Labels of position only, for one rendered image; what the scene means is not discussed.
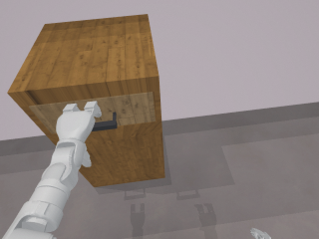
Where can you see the handle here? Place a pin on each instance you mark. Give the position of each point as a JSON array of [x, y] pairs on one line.
[[105, 125]]

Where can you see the robot left hand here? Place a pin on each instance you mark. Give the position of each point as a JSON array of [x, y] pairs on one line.
[[78, 125]]

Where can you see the left robot forearm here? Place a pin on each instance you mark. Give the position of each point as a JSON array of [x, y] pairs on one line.
[[44, 210]]

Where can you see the robot left upper arm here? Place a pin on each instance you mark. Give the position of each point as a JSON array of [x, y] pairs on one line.
[[23, 233]]

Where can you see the cabinet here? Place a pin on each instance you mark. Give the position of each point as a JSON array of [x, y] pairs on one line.
[[91, 59]]

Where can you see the robot right hand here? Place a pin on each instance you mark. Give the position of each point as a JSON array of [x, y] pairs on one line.
[[257, 234]]

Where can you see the drawer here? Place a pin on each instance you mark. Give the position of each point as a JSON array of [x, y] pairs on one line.
[[129, 109]]

